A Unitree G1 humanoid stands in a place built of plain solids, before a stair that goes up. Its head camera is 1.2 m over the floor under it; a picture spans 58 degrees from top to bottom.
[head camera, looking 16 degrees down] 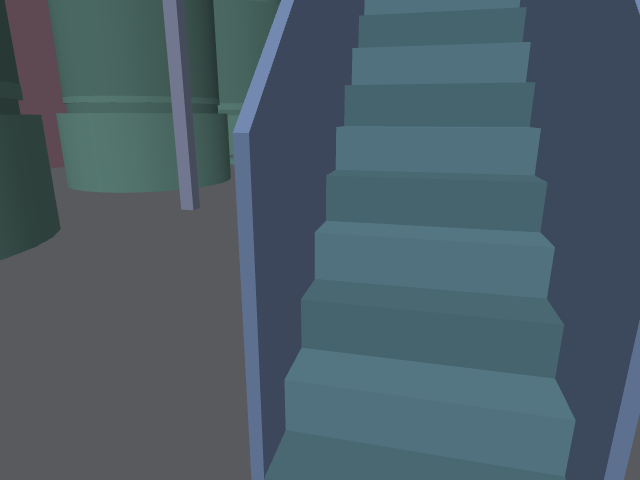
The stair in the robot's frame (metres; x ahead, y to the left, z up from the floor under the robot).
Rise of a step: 0.19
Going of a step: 0.21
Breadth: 0.93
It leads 13 degrees to the right of straight ahead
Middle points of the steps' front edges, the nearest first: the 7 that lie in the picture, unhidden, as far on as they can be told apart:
1.12 -0.30 0.38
1.32 -0.35 0.58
1.52 -0.39 0.77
1.72 -0.44 0.96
1.92 -0.49 1.15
2.12 -0.53 1.34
2.32 -0.58 1.54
